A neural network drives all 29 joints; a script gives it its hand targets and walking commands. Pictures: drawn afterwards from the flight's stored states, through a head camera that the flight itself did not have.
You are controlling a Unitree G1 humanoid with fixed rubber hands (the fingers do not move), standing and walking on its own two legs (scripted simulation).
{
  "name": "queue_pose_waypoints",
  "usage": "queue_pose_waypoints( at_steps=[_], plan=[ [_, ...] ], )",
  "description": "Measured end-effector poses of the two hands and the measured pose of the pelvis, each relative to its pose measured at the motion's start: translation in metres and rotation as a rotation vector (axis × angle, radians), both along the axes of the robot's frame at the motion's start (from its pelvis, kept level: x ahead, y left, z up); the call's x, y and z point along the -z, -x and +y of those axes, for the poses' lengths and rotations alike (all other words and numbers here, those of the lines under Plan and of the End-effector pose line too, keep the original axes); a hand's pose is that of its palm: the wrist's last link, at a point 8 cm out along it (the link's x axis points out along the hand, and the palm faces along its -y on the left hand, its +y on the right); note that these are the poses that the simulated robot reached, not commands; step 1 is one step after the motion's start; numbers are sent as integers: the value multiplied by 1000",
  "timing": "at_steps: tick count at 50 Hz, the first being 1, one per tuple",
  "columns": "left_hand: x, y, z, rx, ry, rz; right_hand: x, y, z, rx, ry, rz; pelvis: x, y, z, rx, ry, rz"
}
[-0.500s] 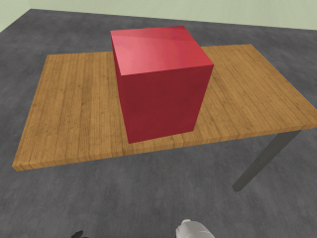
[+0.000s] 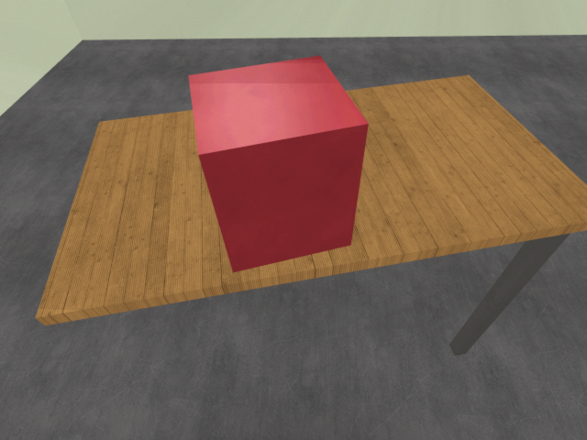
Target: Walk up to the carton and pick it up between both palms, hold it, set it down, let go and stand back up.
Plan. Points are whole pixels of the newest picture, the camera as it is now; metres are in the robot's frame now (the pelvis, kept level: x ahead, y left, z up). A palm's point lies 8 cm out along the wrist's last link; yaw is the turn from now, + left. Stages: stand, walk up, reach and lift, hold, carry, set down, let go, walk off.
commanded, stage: walk up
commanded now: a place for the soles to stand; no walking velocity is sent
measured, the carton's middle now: (275, 166) +0.49 +0.04 +0.09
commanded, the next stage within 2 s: none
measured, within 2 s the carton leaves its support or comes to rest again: neither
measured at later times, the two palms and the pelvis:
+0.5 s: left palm out of the picture +0.06 +0.24 -0.14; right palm out of the picture +0.04 -0.25 -0.13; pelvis +0.02 +0.00 +0.00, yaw +1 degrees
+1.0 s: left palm out of the picture +0.06 +0.24 -0.14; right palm out of the picture +0.03 -0.26 -0.13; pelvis +0.03 -0.02 +0.00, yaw +3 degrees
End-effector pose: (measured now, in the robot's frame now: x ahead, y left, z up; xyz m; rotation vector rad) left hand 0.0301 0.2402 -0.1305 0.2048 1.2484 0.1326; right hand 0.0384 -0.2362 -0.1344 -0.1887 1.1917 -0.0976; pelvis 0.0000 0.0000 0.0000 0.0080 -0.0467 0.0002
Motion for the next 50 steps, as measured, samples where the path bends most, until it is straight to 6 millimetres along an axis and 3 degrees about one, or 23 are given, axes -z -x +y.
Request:
queue_pose_waypoints(
  at_steps=[12,23,45,50],
  plan=[
    [3,-12,-9,11,12,24,-4,17,-16,-3,41,97,-3,-9,-7,-6,7,25],
    [5,-26,-4,9,5,8,-2,1,-12,-4,42,83,-1,-19,-5,-9,11,15],
    [7,-16,2,5,-10,52,-1,-1,-11,-7,48,98,-1,-21,-5,-18,7,8],
    [10,-25,2,21,-39,38,0,13,-28,6,71,144,4,-27,-21,-45,-2,10]
  ],
)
